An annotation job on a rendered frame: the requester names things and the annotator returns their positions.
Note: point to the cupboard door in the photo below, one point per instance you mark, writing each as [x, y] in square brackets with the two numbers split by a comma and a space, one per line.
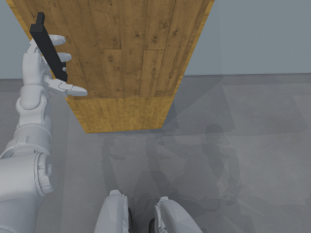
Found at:
[120, 48]

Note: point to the robot left thigh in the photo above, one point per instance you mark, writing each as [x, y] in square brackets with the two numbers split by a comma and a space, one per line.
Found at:
[113, 213]

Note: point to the robot left forearm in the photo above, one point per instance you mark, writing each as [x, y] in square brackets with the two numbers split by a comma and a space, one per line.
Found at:
[34, 129]

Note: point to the left robot hand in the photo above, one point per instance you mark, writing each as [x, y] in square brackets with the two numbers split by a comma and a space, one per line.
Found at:
[35, 67]

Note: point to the robot left upper arm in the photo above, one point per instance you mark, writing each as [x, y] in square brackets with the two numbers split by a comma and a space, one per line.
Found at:
[25, 181]

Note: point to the right robot shin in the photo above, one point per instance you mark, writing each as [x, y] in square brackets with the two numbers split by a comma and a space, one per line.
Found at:
[157, 230]

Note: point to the handle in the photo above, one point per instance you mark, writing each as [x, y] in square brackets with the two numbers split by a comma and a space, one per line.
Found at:
[43, 41]

